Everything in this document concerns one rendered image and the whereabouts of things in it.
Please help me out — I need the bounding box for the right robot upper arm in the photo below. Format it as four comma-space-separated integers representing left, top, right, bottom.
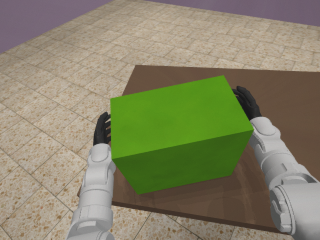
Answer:
269, 182, 320, 240

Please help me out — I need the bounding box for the table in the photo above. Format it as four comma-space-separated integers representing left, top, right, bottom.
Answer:
77, 65, 320, 236

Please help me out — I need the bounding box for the left robot hand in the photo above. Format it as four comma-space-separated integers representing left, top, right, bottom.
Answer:
93, 111, 111, 146

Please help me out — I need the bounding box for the right robot hand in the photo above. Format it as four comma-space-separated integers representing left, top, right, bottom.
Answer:
232, 86, 262, 121

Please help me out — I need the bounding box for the left robot forearm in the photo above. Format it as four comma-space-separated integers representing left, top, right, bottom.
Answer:
65, 143, 116, 240

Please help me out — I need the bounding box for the left robot upper arm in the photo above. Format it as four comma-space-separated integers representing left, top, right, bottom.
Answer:
67, 230, 115, 240

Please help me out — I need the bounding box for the carton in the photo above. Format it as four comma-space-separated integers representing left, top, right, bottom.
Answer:
110, 75, 254, 195

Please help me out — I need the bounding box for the right robot forearm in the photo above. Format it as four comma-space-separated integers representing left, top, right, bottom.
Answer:
249, 116, 320, 192

